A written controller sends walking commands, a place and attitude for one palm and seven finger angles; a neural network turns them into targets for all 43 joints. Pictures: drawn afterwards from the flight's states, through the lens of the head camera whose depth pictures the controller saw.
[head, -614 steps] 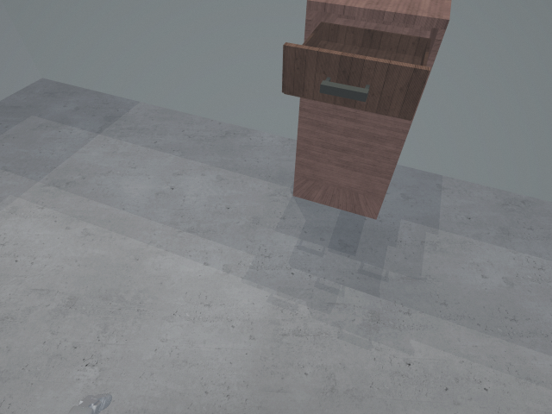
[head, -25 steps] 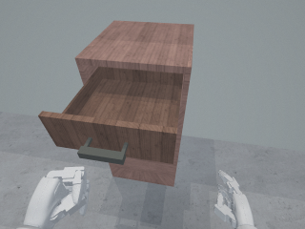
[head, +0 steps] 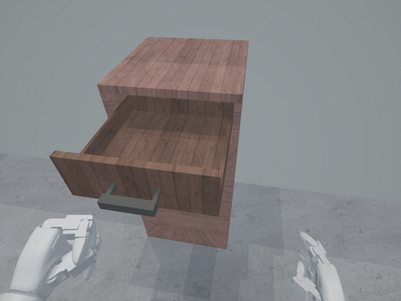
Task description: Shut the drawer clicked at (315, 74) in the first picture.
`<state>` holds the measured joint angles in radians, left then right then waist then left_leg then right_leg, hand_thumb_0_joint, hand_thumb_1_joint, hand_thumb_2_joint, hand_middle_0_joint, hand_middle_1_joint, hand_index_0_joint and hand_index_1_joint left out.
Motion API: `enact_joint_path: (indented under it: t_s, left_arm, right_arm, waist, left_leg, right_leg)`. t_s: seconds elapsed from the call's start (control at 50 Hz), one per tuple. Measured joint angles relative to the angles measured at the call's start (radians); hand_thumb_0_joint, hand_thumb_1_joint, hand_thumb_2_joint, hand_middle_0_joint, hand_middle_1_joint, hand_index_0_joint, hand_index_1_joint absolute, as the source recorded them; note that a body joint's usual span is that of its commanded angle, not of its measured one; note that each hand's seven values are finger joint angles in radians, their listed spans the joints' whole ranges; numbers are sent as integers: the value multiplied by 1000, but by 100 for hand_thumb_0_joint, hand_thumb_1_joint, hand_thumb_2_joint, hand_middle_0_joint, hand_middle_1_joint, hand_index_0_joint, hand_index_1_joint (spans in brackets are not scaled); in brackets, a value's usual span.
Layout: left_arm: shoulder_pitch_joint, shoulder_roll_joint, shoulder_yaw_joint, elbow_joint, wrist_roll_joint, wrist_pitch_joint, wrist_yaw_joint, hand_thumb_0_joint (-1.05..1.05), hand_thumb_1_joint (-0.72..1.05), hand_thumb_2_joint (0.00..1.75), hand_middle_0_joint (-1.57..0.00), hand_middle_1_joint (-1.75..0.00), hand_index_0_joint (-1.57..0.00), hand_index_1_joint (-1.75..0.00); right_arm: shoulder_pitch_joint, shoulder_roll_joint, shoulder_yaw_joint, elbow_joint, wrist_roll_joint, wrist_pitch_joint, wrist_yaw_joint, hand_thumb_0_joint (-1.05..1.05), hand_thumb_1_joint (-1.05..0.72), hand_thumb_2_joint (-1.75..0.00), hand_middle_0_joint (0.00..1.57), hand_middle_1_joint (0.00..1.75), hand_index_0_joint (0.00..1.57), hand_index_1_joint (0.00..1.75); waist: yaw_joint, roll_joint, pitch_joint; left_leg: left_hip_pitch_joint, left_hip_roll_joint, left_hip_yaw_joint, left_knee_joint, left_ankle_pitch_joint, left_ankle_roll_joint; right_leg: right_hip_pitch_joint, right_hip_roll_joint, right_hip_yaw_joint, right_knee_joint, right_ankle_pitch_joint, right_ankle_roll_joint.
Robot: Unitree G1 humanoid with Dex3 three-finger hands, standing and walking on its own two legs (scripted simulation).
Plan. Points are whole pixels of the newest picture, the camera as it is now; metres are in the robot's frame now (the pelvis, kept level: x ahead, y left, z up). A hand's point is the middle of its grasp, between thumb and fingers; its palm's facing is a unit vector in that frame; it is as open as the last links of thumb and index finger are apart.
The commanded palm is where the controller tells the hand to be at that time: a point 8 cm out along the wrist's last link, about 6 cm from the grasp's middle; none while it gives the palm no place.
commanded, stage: raise the hand and make a fist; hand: left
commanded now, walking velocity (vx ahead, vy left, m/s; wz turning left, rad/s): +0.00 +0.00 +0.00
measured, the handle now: (131, 197) +0.32 +0.20 +0.05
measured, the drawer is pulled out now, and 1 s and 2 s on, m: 0.28 0.28 0.28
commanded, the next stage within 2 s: bring the fist close to the handle in 0.06 s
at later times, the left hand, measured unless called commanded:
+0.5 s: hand (106, 246) +0.18 +0.18 +0.11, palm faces -0.01 -1.00 -0.08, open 3.3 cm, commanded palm +0.14 +0.23 +0.11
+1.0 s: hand (125, 247) +0.20 +0.16 +0.06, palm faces -0.05 -1.00 -0.05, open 3.3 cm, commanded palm +0.18 +0.22 +0.06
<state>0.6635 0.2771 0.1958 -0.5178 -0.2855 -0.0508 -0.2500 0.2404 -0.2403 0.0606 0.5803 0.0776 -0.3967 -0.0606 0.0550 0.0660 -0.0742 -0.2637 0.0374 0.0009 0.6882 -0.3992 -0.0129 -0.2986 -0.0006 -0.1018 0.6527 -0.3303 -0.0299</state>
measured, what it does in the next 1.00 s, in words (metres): stands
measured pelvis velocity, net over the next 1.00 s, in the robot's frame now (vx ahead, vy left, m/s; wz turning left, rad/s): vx -0.01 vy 0.02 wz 0.00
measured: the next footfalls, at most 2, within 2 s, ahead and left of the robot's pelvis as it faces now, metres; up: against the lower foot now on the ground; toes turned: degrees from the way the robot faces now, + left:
none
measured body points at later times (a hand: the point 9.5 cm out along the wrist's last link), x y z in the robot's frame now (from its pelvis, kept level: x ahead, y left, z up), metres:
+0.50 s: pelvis +0.00 +0.00 +0.00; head -0.01 -0.01 +0.45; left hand +0.17 +0.23 +0.11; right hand +0.19 -0.22 -0.05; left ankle -0.02 +0.13 -0.72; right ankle +0.01 -0.10 -0.72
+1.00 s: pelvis -0.01 +0.02 -0.02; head +0.02 +0.01 +0.43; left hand +0.20 +0.22 +0.07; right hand +0.17 -0.21 -0.09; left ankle -0.02 +0.13 -0.72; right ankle +0.01 -0.10 -0.72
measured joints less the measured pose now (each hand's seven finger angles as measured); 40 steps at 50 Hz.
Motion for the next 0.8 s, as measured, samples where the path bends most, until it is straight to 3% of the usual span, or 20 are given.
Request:
enact_joint_path:
  t_s: [0.08, 0.34, 0.58, 0.8]
  left_arm:
    - [-33, -10, 10, 28, -16, -23, -11, 2, 89, 90, -140, -160, -140, -159]
    - [-94, -26, 1, 135, -12, -17, -30, 2, 89, 90, -140, -160, -140, -159]
    - [-130, -64, -66, 201, 38, -91, -13, 2, 90, 90, -140, -160, -140, -160]
    - [-137, -98, -126, 234, 76, -136, 28, 2, 90, 90, -140, -160, -139, -160]
  right_arm:
    - [4, -11, 0, 17, 2, -18, -8, 2, -90, -90, 20, 30, 20, 30]
    - [0, -6, -4, 39, -8, -39, -14, 2, -90, -90, 21, 30, 20, 30]
    - [0, -9, -19, 45, -33, -26, 6, 2, -90, -90, 21, 30, 20, 30]
    - [-4, 9, -24, 28, -50, 24, 26, 2, -90, -90, 21, 30, 20, 30]
  waist:
    - [4, 10, 6]
    - [-7, 0, 13]
    - [-19, -14, 20]
    - [-34, -21, 18]
  left_leg:
    - [1, 3, -5, 1, 2, -2]
    - [-15, -1, 4, -12, 11, -1]
    - [-62, -18, 5, 21, -4, 13]
    - [-121, -31, 12, 64, -18, 24]
  right_leg:
    - [5, 3, -5, -5, 4, -2]
    - [-19, 0, 5, -5, 8, -1]
    - [-66, -19, 7, 30, -8, 12]
    - [-128, -33, 16, 78, -22, 23]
